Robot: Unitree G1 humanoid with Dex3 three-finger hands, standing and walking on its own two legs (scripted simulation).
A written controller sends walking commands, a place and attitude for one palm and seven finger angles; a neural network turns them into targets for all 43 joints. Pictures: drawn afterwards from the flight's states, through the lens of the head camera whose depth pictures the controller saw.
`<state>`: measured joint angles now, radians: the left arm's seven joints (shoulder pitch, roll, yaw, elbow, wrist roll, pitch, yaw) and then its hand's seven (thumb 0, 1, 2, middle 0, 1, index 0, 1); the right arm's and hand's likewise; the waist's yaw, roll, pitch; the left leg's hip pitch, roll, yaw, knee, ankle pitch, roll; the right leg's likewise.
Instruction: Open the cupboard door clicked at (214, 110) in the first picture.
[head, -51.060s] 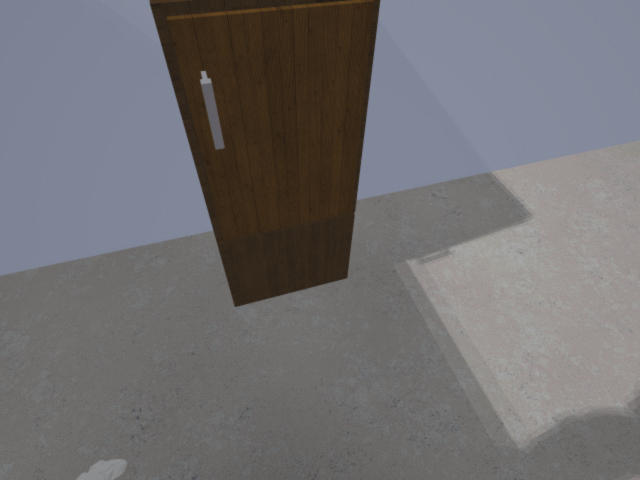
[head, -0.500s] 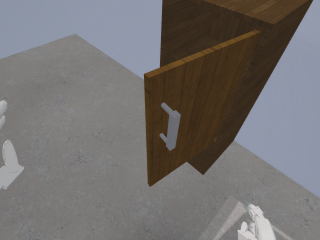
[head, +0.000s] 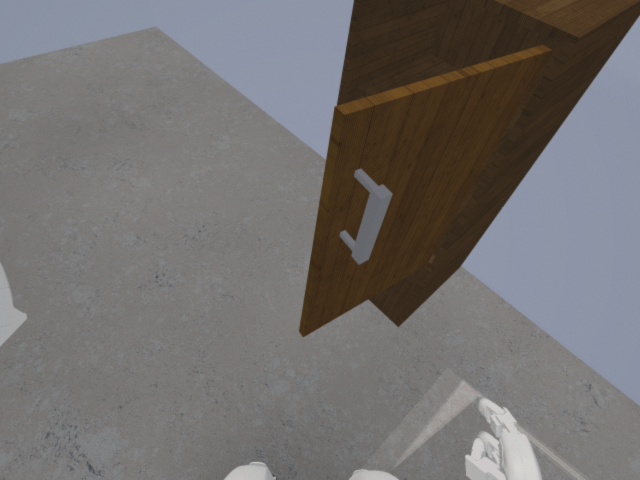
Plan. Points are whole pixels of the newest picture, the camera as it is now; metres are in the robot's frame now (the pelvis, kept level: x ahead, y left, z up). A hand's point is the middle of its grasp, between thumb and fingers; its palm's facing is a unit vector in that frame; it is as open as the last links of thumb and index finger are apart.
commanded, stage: step back with the hand held close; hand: left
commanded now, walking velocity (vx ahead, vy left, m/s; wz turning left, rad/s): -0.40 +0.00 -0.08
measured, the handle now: (361, 218) +0.45 -0.02 +0.05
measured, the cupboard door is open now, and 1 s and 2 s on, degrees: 81 81 81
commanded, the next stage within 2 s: stop stepping back and stand still in 0.12 s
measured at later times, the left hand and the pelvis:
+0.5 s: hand out of the picture +0.10 +0.23 +0.17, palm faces +0.38 -0.79 -0.48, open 7.4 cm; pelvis -0.11 -0.03 +0.01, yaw -6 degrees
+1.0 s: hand out of the picture +0.04 +0.26 +0.16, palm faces +0.42 -0.82 -0.39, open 7.4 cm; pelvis -0.18 +0.01 +0.01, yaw -4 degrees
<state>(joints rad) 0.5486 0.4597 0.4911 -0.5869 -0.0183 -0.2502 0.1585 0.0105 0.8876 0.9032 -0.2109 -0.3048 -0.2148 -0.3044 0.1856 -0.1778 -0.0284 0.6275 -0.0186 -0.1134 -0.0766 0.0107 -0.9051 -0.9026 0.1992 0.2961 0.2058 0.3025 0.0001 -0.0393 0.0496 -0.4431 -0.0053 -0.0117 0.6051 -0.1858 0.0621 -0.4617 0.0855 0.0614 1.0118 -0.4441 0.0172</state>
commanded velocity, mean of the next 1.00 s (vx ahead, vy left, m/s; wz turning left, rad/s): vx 0.01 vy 0.05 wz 0.00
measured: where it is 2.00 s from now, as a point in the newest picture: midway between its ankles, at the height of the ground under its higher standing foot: outside the picture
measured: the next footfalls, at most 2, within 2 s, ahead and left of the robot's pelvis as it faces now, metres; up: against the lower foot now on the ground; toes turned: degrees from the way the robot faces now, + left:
right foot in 0.30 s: -0.14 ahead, -0.11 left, +0.00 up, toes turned -8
left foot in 0.56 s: -0.05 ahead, +0.07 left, +0.00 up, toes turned -2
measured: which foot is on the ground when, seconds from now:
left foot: down 0.00-0.32, up 0.34-0.54, down 0.56-0.80, up 0.82-0.96, down 0.98-1.00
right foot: up 0.00-0.28, down 0.30-1.00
